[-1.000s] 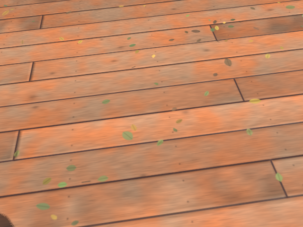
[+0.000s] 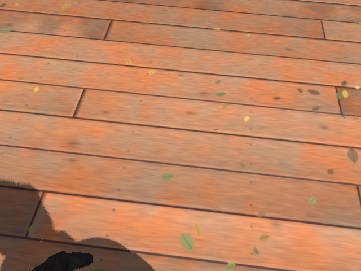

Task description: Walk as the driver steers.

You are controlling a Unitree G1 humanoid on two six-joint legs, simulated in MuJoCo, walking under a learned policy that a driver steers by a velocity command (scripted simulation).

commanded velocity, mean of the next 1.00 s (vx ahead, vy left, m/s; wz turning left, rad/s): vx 0.04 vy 0.00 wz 0.12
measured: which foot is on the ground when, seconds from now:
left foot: down 0.00-0.02, up 0.04-0.40, down 0.42-1.00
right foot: up 0.00-0.02, down 0.04-1.00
